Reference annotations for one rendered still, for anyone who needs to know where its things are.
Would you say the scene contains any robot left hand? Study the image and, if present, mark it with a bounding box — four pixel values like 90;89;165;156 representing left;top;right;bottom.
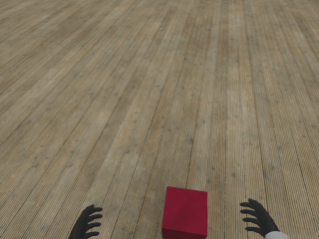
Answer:
68;204;103;239

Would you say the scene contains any carton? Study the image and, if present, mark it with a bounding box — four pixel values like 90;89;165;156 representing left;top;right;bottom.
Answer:
161;186;207;239

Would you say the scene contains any robot right hand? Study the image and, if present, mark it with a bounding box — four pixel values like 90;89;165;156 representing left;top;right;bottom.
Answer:
239;198;280;239

